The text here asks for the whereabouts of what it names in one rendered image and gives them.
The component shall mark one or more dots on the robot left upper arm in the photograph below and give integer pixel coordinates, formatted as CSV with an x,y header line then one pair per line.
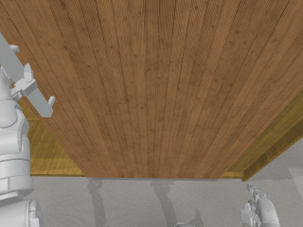
x,y
26,213

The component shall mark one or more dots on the right robot hand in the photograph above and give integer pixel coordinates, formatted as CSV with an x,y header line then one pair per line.
x,y
263,211

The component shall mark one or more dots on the robot left forearm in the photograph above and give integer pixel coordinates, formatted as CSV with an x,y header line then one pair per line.
x,y
15,179

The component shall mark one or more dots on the left robot hand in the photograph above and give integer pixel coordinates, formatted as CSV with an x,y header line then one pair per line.
x,y
23,87

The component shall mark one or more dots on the handle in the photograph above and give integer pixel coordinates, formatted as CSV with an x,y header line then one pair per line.
x,y
15,69

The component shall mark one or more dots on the wardrobe door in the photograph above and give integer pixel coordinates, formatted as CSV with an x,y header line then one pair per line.
x,y
288,117
158,89

